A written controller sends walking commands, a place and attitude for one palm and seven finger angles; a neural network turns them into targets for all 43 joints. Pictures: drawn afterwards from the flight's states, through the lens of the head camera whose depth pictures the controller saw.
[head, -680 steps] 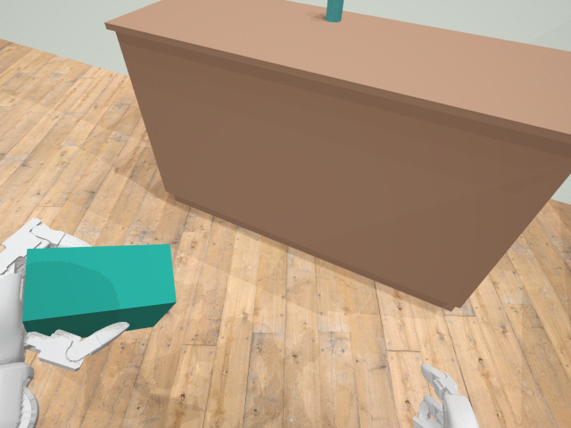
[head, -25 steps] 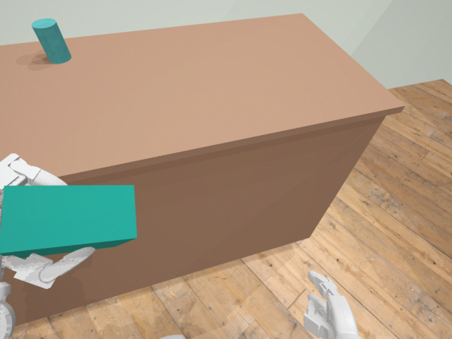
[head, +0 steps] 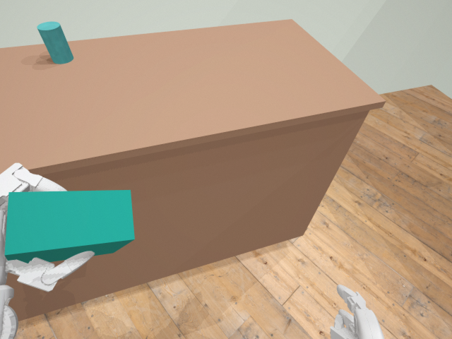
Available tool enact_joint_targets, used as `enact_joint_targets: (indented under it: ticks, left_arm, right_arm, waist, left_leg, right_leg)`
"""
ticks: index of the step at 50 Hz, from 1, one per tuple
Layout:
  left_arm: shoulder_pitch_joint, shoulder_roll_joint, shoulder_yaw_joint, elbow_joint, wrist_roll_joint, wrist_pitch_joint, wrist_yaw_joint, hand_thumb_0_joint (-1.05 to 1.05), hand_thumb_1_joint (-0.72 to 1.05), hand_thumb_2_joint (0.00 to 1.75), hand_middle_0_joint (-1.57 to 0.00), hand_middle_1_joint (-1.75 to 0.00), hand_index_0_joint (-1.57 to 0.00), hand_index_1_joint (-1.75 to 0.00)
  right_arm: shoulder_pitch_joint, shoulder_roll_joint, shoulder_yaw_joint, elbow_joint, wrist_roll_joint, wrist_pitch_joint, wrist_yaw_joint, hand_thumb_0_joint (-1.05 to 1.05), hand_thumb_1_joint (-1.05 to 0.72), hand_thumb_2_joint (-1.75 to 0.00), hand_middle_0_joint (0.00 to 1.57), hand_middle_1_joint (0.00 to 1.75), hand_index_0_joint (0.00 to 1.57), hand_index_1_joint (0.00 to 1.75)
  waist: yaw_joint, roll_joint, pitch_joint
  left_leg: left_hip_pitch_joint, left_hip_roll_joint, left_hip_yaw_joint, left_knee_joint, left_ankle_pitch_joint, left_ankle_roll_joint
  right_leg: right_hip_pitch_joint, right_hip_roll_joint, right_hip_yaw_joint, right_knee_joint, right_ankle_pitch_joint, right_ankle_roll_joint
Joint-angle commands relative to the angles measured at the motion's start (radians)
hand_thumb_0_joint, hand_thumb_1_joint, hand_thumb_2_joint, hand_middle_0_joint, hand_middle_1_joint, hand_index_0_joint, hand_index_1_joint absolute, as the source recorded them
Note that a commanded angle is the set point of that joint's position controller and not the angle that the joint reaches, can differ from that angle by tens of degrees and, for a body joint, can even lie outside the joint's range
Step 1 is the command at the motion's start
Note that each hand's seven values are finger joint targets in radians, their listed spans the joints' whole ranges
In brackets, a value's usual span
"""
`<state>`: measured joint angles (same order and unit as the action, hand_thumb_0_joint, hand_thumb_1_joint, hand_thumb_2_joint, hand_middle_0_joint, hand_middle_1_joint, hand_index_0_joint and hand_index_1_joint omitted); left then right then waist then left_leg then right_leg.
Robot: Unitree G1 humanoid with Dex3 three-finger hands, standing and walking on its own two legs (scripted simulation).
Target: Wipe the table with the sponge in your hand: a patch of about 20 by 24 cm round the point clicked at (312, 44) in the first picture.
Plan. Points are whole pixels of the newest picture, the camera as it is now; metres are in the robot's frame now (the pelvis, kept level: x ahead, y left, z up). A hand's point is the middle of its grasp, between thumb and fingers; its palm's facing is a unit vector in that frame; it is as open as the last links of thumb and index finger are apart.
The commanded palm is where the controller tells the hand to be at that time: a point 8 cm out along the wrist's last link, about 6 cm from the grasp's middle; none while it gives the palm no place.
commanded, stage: come to a stop and stand still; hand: left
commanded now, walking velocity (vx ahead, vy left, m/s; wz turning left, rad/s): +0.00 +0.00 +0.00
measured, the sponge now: (89, 227) +0.23 +0.21 +0.14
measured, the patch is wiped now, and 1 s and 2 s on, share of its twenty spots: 0.00 0.00 0.00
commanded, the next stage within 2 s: look again from close up in 0.22 s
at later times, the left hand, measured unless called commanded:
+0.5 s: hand (15, 206) +0.23 +0.28 +0.18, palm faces +0.42 -0.82 -0.38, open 10.5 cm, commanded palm +0.16 +0.30 +0.18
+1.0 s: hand (38, 180) +0.28 +0.29 +0.16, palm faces +0.37 -0.87 -0.32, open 10.5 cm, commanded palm +0.22 +0.33 +0.18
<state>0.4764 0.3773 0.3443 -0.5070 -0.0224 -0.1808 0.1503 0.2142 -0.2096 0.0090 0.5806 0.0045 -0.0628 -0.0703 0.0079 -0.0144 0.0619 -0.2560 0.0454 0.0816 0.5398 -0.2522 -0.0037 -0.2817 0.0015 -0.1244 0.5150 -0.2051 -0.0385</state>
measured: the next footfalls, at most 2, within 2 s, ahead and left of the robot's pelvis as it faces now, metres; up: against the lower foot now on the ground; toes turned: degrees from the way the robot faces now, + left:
right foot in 1.50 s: +0.18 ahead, -0.01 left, +0.00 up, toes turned -8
left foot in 1.80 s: +0.18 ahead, +0.26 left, +0.00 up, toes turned -4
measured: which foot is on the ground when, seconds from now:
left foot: down 0.00-1.00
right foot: down 0.00-1.00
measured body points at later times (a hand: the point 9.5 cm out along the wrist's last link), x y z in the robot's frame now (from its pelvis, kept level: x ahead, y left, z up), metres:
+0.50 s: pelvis -0.01 +0.02 +0.00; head +0.01 +0.03 +0.45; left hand +0.20 +0.33 +0.20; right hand +0.14 -0.21 -0.08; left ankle +0.02 +0.12 -0.73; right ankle +0.05 -0.08 -0.73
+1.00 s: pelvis +0.05 +0.05 +0.00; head +0.06 +0.07 +0.45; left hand +0.26 +0.34 +0.18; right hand +0.25 -0.16 -0.05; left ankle +0.02 +0.12 -0.73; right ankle +0.05 -0.08 -0.73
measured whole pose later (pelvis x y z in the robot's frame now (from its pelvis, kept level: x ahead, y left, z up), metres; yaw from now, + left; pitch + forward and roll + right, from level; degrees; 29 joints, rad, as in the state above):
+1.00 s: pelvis +0.05 +0.05 +0.00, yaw -2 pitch -1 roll -1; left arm 0.37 0.34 0.34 -0.42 -0.03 -0.20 0.10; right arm 0.18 -0.19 0.04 0.54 -0.01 -0.14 -0.02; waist 0.02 -0.03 0.02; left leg -0.20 -0.01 0.12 0.57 -0.36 0.07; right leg -0.24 -0.02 -0.04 0.55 -0.29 0.01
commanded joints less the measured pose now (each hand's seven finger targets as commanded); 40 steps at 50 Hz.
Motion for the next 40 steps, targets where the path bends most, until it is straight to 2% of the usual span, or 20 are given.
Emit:
enact_joint_targets:
  ticks: [1,3,5,8,12,15,16,17,18,19,20,22,24,25,28,30,33,36,38,40]
  left_arm:
    - [-0.087,0.137,0.088,-0.203,-0.012,-0.062,0.019,0.0,0.1,1.3,-1.2,-1.6,-1.2,-1.6]
    - [-0.11,0.14,0.081,-0.183,-0.013,-0.049,0.021,0.0,0.1,1.3,-1.2,-1.6,-1.2,-1.6]
    - [-0.137,0.165,0.1,-0.202,-0.012,-0.042,0.028,0.0,0.1,1.3,-1.2,-1.6,-1.2,-1.6]
    - [-0.098,0.15,0.095,-0.168,-0.014,-0.034,0.026,0.0,0.1,1.3,-1.2,-1.6,-1.2,-1.6]
    - [-0.088,0.143,0.092,-0.179,-0.007,-0.044,0.022,0.0,0.1,1.3,-1.2,-1.6,-1.2,-1.6]
    - [-0.121,0.138,0.088,-0.197,0.002,-0.054,0.022,0.0,0.1,1.3,-1.2,-1.6,-1.2,-1.6]
    - [-1.106,0.951,0.671,-0.353,0.139,-0.148,0.004,0.0,0.1,1.3,-1.2,-1.6,-1.2,-1.6]
    - [-0.576,0.354,0.266,0.189,0.038,-0.1,-0.044,0.0,0.1,1.3,-1.2,-1.6,-1.2,-1.6]
    - [-0.371,0.222,0.168,0.196,0.008,-0.103,-0.063,0.0,0.1,1.3,-1.2,-1.6,-1.2,-1.6]
    - [-0.31,0.181,0.101,0.059,-0.018,-0.13,-0.069,0.0,0.1,1.3,-1.2,-1.6,-1.2,-1.6]
    - [-0.21,0.077,0.038,0.046,-0.039,-0.131,-0.069,0.0,0.1,1.3,-1.2,-1.6,-1.2,-1.6]
    - [-0.139,0.11,0.034,-0.085,-0.031,-0.129,-0.056,0.0,0.1,1.3,-1.2,-1.6,-1.2,-1.6]
    - [-0.104,0.138,0.067,-0.091,-0.021,-0.118,-0.043,0.0,0.1,1.3,-1.2,-1.6,-1.2,-1.6]
    - [-0.109,0.182,0.114,-0.102,-0.019,-0.115,-0.032,0.0,0.1,1.3,-1.2,-1.6,-1.2,-1.6]
    - [-0.167,0.194,0.156,-0.113,-0.016,-0.121,-0.026,0.0,0.1,1.3,-1.2,-1.6,-1.2,-1.6]
    - [-0.239,0.238,0.192,-0.166,-0.013,-0.131,-0.023,0.0,0.1,1.3,-1.2,-1.6,-1.2,-1.6]
    - [-0.25,0.18,0.146,-0.162,-0.014,-0.138,-0.028,0.0,0.1,1.3,-1.2,-1.6,-1.2,-1.6]
    - [-0.242,0.133,0.096,-0.159,-0.012,-0.128,-0.031,0.0,0.1,1.3,-1.2,-1.6,-1.2,-1.6]
    - [-0.228,0.104,0.065,-0.141,-0.01,-0.115,-0.032,0.0,0.1,1.3,-1.2,-1.6,-1.2,-1.6]
    - [-0.224,0.1,0.063,-0.133,-0.01,-0.102,-0.031,0.0,0.1,1.3,-1.2,-1.6,-1.2,-1.6]
  right_arm:
    - [-0.068,-0.101,-0.032,-0.134,0.0,-0.05,0.0,0.0,-0.9,-0.9,0.2,0.3,0.2,0.3]
    - [-0.068,-0.094,-0.028,-0.123,-0.003,-0.045,0.001,0.0,-0.9,-0.9,0.2,0.3,0.2,0.3]
    - [-0.086,-0.093,-0.024,-0.119,-0.006,-0.04,-0.001,0.0,-0.9,-0.9,0.2,0.3,0.2,0.3]
    - [-0.089,-0.087,-0.015,-0.123,-0.008,-0.03,-0.004,0.0,-0.9,-0.9,0.2,0.3,0.2,0.3]
    - [-0.095,-0.097,-0.01,-0.138,-0.009,-0.027,-0.008,0.0,-0.9,-0.9,0.2,0.3,0.2,0.3]
    - [-0.095,-0.103,-0.012,-0.144,-0.009,-0.035,-0.008,0.0,-0.9,-0.9,0.2,0.3,0.2,0.3]
    - [0.057,-0.135,-0.06,-0.093,-0.052,-0.11,-0.007,0.0,-0.9,-0.9,0.2,0.3,0.2,0.3]
    - [0.007,-0.025,-0.019,-0.051,-0.021,-0.107,-0.001,0.0,-0.9,-0.9,0.2,0.3,0.2,0.3]
    - [-0.002,-0.078,-0.038,-0.125,0.0,-0.135,0.003,0.0,-0.9,-0.9,0.2,0.3,0.2,0.3]
    - [0.001,-0.099,-0.042,-0.135,0.001,-0.141,0.016,0.0,-0.9,-0.9,0.2,0.3,0.2,0.3]
    - [-0.027,-0.087,-0.038,-0.139,0.015,-0.153,0.034,0.0,-0.9,-0.9,0.2,0.3,0.2,0.3]
    - [-0.048,-0.103,-0.032,-0.146,0.011,-0.159,0.05,0.0,-0.9,-0.9,0.2,0.3,0.2,0.3]
    - [-0.058,-0.109,-0.03,-0.151,0.013,-0.162,0.05,0.0,-0.9,-0.9,0.2,0.3,0.2,0.3]
    - [-0.069,-0.117,-0.033,-0.152,0.017,-0.162,0.045,0.0,-0.9,-0.9,0.2,0.3,0.2,0.3]
    - [-0.071,-0.113,-0.031,-0.169,0.014,-0.164,0.036,0.0,-0.9,-0.9,0.2,0.3,0.2,0.3]
    - [-0.074,-0.112,-0.029,-0.169,0.007,-0.169,0.028,0.0,-0.9,-0.9,0.2,0.3,0.2,0.3]
    - [-0.069,-0.104,-0.027,-0.164,0.002,-0.18,0.029,0.0,-0.9,-0.9,0.2,0.3,0.2,0.3]
    - [-0.067,-0.11,-0.026,-0.151,-0.005,-0.187,0.037,0.0,-0.9,-0.9,0.2,0.3,0.2,0.3]
    - [-0.066,-0.116,-0.033,-0.145,-0.01,-0.177,0.043,0.0,-0.9,-0.9,0.2,0.3,0.2,0.3]
    - [-0.074,-0.121,-0.035,-0.152,-0.014,-0.167,0.041,0.0,-0.9,-0.9,0.2,0.3,0.2,0.3]
  waist:
    - [0.0,0.01,-0.115]
    - [-0.007,-0.051,-0.099]
    - [-0.008,-0.047,-0.106]
    - [-0.005,-0.048,-0.094]
    - [0.002,0.072,-0.065]
    - [0.004,0.117,-0.073]
    - [0.046,-0.063,-0.003]
    - [0.01,-0.082,-0.226]
    - [0.062,0.025,-0.168]
    - [0.047,0.076,-0.183]
    - [0.039,0.124,-0.192]
    - [0.045,0.085,-0.153]
    - [0.045,0.012,-0.112]
    - [0.043,0.035,-0.103]
    - [0.034,0.027,-0.106]
    - [0.03,0.107,-0.102]
    - [0.029,0.117,-0.139]
    - [0.021,0.09,-0.176]
    - [0.016,0.069,-0.184]
    - [0.011,0.093,-0.162]
  left_leg:
    - [-0.088,0.054,-0.063,-0.065,-0.143,0.007]
    - [-0.024,0.017,-0.05,0.032,-0.148,0.003]
    - [0.009,0.016,-0.061,0.047,-0.111,0.006]
    - [0.017,0.033,-0.084,-0.033,-0.095,0.019]
    - [-0.078,0.096,-0.148,-0.194,-0.179,0.037]
    - [-0.148,0.118,-0.173,-0.242,-0.183,0.04]
    - [-0.201,0.069,-0.047,-0.024,-0.011,0.041]
    - [-0.033,-0.037,-0.061,0.025,-0.006,0.027]
    - [0.039,-0.033,-0.036,-0.008,-0.029,0.014]
    - [0.03,-0.041,-0.054,-0.065,-0.073,0.024]
    - [0.071,-0.021,-0.059,-0.113,-0.051,0.027]
    - [0.009,0.017,-0.1,-0.184,-0.088,0.037]
    - [-0.095,0.045,-0.132,-0.244,-0.185,0.046]
    - [-0.098,0.055,-0.136,-0.264,-0.186,0.045]
    - [-0.146,0.073,-0.163,-0.284,-0.192,0.054]
    - [-0.118,0.068,-0.16,-0.288,-0.164,0.05]
    - [-0.062,0.051,-0.14,-0.232,-0.038,0.042]
    - [0.032,0.029,-0.113,-0.174,0.143,0.015]
    - [0.049,0.025,-0.096,-0.147,0.11,0.019]
    - [0.049,0.022,-0.086,-0.144,0.058,0.022]
  right_leg:
    - [0.072,-0.16,0.244,-0.172,-0.113,0.012]
    - [-0.036,-0.223,0.325,-0.273,-0.292,-0.018]
    - [-0.058,-0.239,0.318,-0.286,-0.312,-0.028]
    - [-0.049,-0.194,0.251,-0.258,-0.298,-0.007]
    - [0.029,-0.111,0.177,-0.183,-0.275,0.026]
    - [0.119,-0.078,0.134,-0.115,-0.152,0.037]
    - [0.024,-0.116,0.24,-0.222,0.044,0.088]
    - [0.061,-0.186,0.252,-0.182,0.028,-0.016]
    - [0.018,-0.167,0.331,-0.254,-0.046,0.009]
    - [0.07,-0.178,0.309,-0.248,-0.138,0.009]
    - [0.082,-0.157,0.275,-0.216,-0.156,0.005]
    - [0.093,-0.104,0.21,-0.181,-0.196,0.024]
    - [0.132,-0.067,0.168,-0.139,-0.208,0.032]
    - [0.138,-0.054,0.15,-0.118,-0.173,0.032]
    - [0.181,-0.044,0.126,-0.062,-0.105,0.033]
    - [0.171,-0.036,0.126,-0.058,-0.069,0.029]
    - [0.191,-0.048,0.135,-0.074,0.032,0.021]
    - [0.182,-0.048,0.135,-0.094,0.146,0.015]
    - [0.164,-0.047,0.152,-0.089,0.124,0.003]
    - [0.129,-0.04,0.16,-0.079,0.079,-0.01]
